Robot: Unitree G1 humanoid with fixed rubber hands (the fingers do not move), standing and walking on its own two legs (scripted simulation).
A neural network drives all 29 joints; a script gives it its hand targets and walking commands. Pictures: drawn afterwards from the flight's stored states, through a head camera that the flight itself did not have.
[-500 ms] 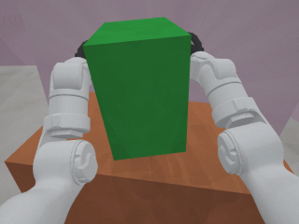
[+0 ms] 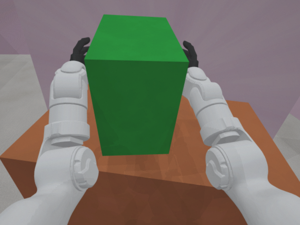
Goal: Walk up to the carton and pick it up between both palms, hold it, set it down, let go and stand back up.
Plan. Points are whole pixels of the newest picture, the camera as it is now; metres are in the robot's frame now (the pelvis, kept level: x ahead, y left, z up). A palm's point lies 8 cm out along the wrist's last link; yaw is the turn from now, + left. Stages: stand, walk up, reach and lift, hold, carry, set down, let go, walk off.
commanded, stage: set down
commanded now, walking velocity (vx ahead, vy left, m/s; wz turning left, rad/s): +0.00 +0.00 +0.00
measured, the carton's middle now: (135, 83) +0.42 +0.02 +0.25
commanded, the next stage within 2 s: none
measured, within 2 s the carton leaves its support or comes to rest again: neither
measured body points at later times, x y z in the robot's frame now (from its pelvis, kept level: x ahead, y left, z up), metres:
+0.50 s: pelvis +0.00 +0.01 +0.00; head -0.07 +0.03 +0.44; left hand +0.41 +0.14 +0.29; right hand +0.40 -0.13 +0.27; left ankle +0.02 +0.13 -0.75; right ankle +0.00 -0.11 -0.75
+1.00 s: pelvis +0.01 +0.01 +0.00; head -0.04 +0.04 +0.45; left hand +0.44 +0.14 +0.24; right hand +0.42 -0.13 +0.24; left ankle +0.02 +0.13 -0.75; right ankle +0.00 -0.11 -0.75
